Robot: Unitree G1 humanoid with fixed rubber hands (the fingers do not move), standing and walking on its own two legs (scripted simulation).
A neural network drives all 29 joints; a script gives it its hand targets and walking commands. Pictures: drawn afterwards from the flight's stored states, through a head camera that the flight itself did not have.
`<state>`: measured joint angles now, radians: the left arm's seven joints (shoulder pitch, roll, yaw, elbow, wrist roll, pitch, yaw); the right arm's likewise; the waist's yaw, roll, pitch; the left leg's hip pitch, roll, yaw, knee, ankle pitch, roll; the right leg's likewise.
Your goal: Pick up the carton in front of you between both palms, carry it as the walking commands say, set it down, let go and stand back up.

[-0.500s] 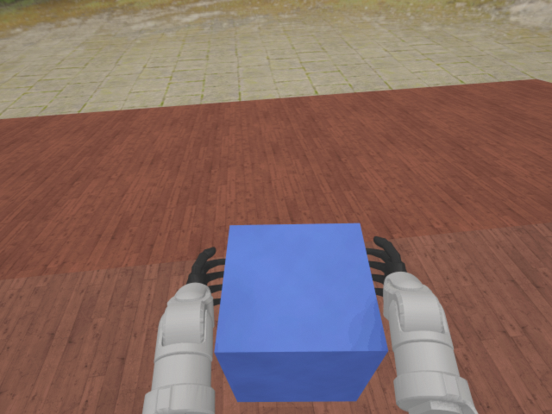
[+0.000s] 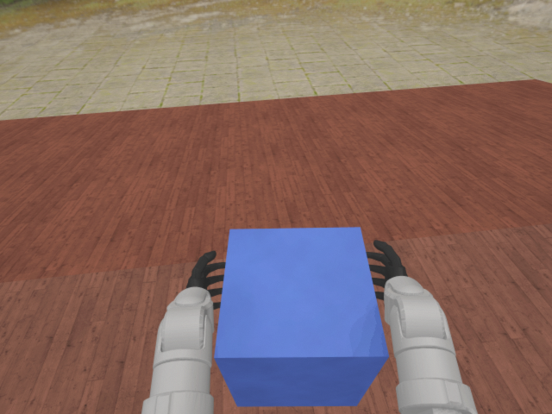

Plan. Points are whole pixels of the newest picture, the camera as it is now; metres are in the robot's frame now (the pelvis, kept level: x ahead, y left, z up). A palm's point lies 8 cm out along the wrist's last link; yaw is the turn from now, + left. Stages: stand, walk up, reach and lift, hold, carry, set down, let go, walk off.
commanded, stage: hold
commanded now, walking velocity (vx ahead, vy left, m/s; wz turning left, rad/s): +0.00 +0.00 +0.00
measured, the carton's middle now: (295, 321) +0.29 +0.00 -0.03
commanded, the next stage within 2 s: carry in 0.26 s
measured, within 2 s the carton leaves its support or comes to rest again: neither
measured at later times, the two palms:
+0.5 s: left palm (220, 269) +0.32 +0.11 +0.07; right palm (415, 267) +0.31 -0.18 +0.07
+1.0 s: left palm (225, 184) +0.51 +0.12 +0.09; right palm (384, 189) +0.48 -0.18 +0.09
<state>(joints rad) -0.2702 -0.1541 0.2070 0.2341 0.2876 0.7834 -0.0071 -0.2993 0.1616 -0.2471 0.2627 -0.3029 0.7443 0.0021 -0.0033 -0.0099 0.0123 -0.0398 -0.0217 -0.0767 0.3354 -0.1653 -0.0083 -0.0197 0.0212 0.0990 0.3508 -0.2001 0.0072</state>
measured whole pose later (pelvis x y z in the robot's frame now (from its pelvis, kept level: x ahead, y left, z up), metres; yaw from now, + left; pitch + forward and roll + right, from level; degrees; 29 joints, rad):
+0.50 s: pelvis +0.03 -0.02 -0.01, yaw -2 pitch +2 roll +0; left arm -0.19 -0.14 0.12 -0.03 0.17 0.89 0.04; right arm -0.19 0.14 -0.15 -0.06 -0.19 0.88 -0.05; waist 0.00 0.02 -0.15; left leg -0.33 0.04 0.01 0.66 -0.41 -0.01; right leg -0.23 0.01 -0.04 0.46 -0.26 -0.03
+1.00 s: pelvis +0.27 +0.00 +0.00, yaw -5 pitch +5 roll +0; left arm 0.03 -0.13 0.06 -0.50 0.01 1.22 0.15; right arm 0.01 0.13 -0.06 -0.49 -0.02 1.20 -0.16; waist -0.04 0.01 -0.17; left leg -0.16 0.03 0.23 0.30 -0.24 0.04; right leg -0.57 -0.10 -0.12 0.81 -0.25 0.01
